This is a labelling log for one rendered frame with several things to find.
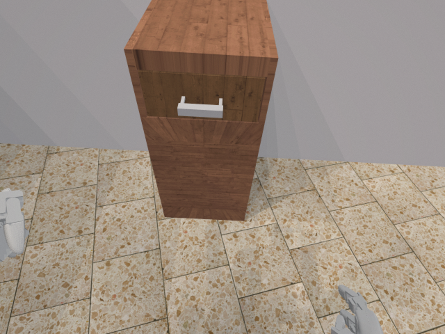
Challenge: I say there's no robot right hand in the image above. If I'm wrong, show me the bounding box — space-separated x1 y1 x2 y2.
331 285 384 334

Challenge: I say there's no cabinet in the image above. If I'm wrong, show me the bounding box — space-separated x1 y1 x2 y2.
124 0 278 221

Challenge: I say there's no handle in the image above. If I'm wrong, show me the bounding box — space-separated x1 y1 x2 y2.
177 96 223 118

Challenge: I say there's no robot left hand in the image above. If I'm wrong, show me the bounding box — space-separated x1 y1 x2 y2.
0 188 29 262

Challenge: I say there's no drawer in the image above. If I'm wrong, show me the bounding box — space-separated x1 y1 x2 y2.
138 70 265 122

